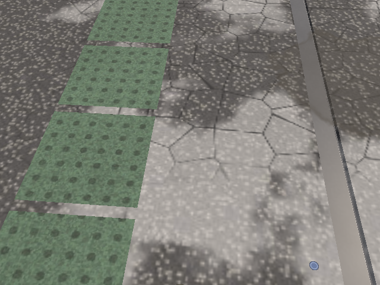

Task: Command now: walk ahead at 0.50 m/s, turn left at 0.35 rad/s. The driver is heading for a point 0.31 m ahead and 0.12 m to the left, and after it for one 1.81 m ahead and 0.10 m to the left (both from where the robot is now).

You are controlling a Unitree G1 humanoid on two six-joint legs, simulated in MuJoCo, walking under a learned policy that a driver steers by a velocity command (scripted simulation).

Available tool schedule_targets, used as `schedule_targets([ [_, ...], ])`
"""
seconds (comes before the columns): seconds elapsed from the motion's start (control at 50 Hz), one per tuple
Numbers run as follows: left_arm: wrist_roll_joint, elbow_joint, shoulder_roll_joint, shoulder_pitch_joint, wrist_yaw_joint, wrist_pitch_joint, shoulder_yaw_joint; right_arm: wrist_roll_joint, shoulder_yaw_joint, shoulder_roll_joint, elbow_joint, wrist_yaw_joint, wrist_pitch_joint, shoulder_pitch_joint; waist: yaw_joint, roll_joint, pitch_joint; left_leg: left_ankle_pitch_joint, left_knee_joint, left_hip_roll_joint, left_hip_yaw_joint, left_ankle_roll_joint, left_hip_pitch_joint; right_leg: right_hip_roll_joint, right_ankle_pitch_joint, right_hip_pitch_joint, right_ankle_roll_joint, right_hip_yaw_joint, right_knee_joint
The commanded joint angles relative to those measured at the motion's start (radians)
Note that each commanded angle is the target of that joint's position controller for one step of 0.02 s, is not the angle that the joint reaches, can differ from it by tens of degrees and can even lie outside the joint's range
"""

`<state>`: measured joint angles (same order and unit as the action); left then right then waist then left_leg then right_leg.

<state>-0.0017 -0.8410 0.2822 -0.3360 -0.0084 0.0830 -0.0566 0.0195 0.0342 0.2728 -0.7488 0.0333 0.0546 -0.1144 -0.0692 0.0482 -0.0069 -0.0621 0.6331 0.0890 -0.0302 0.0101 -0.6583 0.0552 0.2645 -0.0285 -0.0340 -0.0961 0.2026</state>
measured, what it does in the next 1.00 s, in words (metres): walks ahead: left foot, then right foot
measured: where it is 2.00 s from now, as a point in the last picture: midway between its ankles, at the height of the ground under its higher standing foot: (160, 135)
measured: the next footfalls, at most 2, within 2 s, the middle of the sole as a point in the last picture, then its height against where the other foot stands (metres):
left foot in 0.12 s outside the picture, level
right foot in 0.62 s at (220, 266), level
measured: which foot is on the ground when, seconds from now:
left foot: up 0.00-0.10, down 0.12-0.62, up 0.64-1.00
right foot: down 0.00-0.14, up 0.16-0.60, down 0.62-1.00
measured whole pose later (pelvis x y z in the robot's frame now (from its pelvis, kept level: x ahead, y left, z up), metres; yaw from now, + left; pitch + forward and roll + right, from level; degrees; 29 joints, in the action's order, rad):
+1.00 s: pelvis +0.57 +0.07 +0.00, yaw +14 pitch +2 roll -1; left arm -0.01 -0.86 0.27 -0.36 -0.01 0.08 -0.04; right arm 0.01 0.05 0.27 -0.69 0.01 0.07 -0.11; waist -0.08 0.04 -0.02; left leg -0.03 0.64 0.10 -0.04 -0.01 -0.66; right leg 0.07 0.23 0.03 -0.05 -0.02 0.23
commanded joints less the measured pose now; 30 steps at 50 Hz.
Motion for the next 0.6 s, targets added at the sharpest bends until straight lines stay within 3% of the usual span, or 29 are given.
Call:
schedule_targets([
  [0.02, -0.008, 0.022, 0.171, -0.012, 0.010, -0.005, -0.045, 0.001, 0.015, 0.069, 0.114, 0.018, 0.015, 0.126, -0.008, -0.091, -0.068, 0.058, -0.044, -0.008, 0.004, 0.035, -0.045, -0.325, -0.356, -0.040, -0.131, 0.067, -0.022],
  [0.06, -0.012, 0.021, 0.188, 0.009, 0.018, -0.019, -0.051, -0.004, 0.023, 0.085, 0.126, 0.027, 0.014, 0.100, 0.019, -0.112, -0.040, 0.160, -0.054, -0.045, 0.052, 0.065, 0.020, -0.329, -0.593, -0.081, -0.105, 0.035, 0.072],
  [0.08, -0.012, 0.026, 0.203, 0.024, 0.024, -0.027, -0.055, -0.007, 0.036, 0.107, 0.120, 0.027, 0.011, 0.043, 0.053, -0.128, 0.007, 0.203, -0.053, -0.083, 0.091, 0.083, 0.114, -0.318, -0.780, -0.086, -0.087, 0.012, 0.167],
  [0.1, -0.011, 0.033, 0.202, 0.039, 0.032, -0.038, -0.054, -0.007, 0.060, 0.142, 0.090, 0.024, 0.009, -0.087, 0.126, -0.115, 0.081, 0.179, -0.091, -0.129, 0.121, 0.110, 0.293, -0.284, -0.896, -0.048, -0.059, -0.032, 0.345],
  [0.12, 0.001, 0.049, 0.178, 0.026, 0.042, -0.038, -0.042, -0.003, 0.093, 0.212, 0.053, 0.011, 0.005, -0.252, 0.192, -0.059, 0.178, 0.135, -0.092, -0.087, 0.012, 0.156, 0.578, -0.242, -0.763, 0.134, -0.020, -0.054, 0.600],
  [0.14, 0.029, 0.100, 0.061, -0.069, 0.028, -0.012, 0.000, 0.000, 0.120, 0.335, 0.052, 0.000, 0.003, -0.314, 0.137, 0.190, 0.293, 0.225, -0.138, 0.172, -0.501, 0.343, 0.973, -0.067, -0.099, 0.588, 0.054, -0.040, 0.998],
  [0.16, 0.017, 0.093, 0.088, -0.029, 0.011, 0.027, 0.003, 0.006, 0.099, 0.267, 0.063, 0.002, 0.007, -0.343, 0.170, 0.161, 0.410, 0.331, -0.299, 0.251, -0.807, 0.405, 1.089, 0.004, 0.310, 0.762, 0.054, 0.162, 1.143],
  [0.18, -0.024, 0.117, 0.150, 0.064, -0.003, 0.050, -0.015, -0.004, 0.082, 0.213, 0.062, 0.000, 0.010, -0.314, 0.188, 0.102, 0.285, 0.334, -0.316, 0.217, -0.662, 0.344, 1.010, -0.060, 0.245, 0.849, 0.032, 0.206, 1.170],
  [0.2, -0.028, 0.135, 0.143, 0.120, -0.004, 0.062, -0.009, -0.005, 0.077, 0.191, 0.072, -0.004, 0.011, -0.255, 0.165, 0.026, 0.184, 0.269, -0.319, 0.175, -0.532, 0.308, 0.866, -0.103, 0.159, 0.843, 0.019, 0.189, 1.106],
  [0.22, -0.006, 0.136, 0.138, 0.142, 0.004, 0.064, -0.012, -0.007, 0.069, 0.168, 0.086, -0.006, 0.009, -0.193, 0.127, -0.034, 0.112, 0.173, -0.333, 0.139, -0.439, 0.285, 0.718, -0.136, 0.105, 0.795, 0.024, 0.179, 1.015],
  [0.24, 0.008, 0.136, 0.146, 0.137, 0.009, 0.055, -0.020, -0.016, 0.059, 0.143, 0.103, -0.009, 0.008, -0.151, 0.090, -0.024, 0.078, 0.082, -0.358, 0.109, -0.378, 0.273, 0.606, -0.159, 0.068, 0.721, 0.031, 0.180, 0.952],
  [0.28, 0.016, 0.139, 0.124, 0.109, 0.010, 0.031, -0.021, -0.018, 0.060, 0.141, 0.120, -0.015, 0.008, -0.125, 0.055, 0.010, 0.066, 0.002, -0.395, 0.081, -0.335, 0.284, 0.499, -0.161, 0.041, 0.651, 0.057, 0.171, 0.885],
  [0.32, 0.017, 0.138, 0.098, 0.114, 0.013, 0.016, -0.014, -0.015, 0.063, 0.152, 0.112, -0.026, 0.014, -0.136, 0.050, 0.013, 0.053, -0.059, -0.417, 0.066, -0.261, 0.283, 0.446, -0.158, -0.032, 0.645, 0.085, 0.149, 0.797],
  [0.42, 0.009, 0.172, 0.053, 0.289, 0.000, 0.022, 0.007, -0.008, 0.063, 0.163, 0.068, -0.041, 0.013, -0.213, 0.127, 0.030, 0.012, 0.045, -0.427, 0.016, -0.160, 0.211, 0.413, -0.119, -0.374, 0.566, 0.093, 0.127, 0.443],
  [0.48, -0.004, 0.195, 0.072, 0.361, -0.012, 0.030, 0.003, -0.003, 0.064, 0.172, 0.038, -0.039, 0.011, -0.260, 0.157, 0.032, -0.019, 0.106, -0.411, 0.060, -0.203, 0.209, 0.486, -0.107, -0.395, 0.577, 0.072, 0.138, 0.357],
  [0.52, -0.003, 0.209, 0.087, 0.384, -0.021, 0.037, -0.001, -0.002, 0.066, 0.173, 0.022, -0.041, 0.005, -0.280, 0.159, 0.031, -0.031, 0.079, -0.368, 0.098, -0.238, 0.202, 0.574, -0.102, -0.330, 0.610, 0.045, 0.144, 0.313],
  [0.56, -0.003, 0.209, 0.101, 0.361, -0.026, 0.042, -0.007, -0.004, 0.070, 0.180, 0.012, -0.045, -0.003, -0.283, 0.140, 0.047, -0.031, 0.003, -0.328, 0.126, -0.262, 0.187, 0.637, -0.095, -0.247, 0.592, 0.016, 0.138, 0.289],
  [0.58, -0.003, 0.201, 0.110, 0.324, -0.026, 0.045, -0.012, -0.005, 0.071, 0.183, 0.012, -0.046, -0.008, -0.272, 0.116, 0.057, -0.018, -0.086, -0.288, 0.123, -0.259, 0.175, 0.650, -0.081, -0.210, 0.538, -0.001, 0.121, 0.273],
  [0.6, 0.001, 0.174, 0.132, 0.233, -0.022, 0.047, -0.026, -0.005, 0.067, 0.175, 0.015, -0.046, -0.012, -0.255, 0.065, 0.050, 0.033, -0.238, -0.190, 0.083, -0.227, 0.155, 0.647, -0.055, -0.217, 0.406, -0.027, 0.092, 0.238],
])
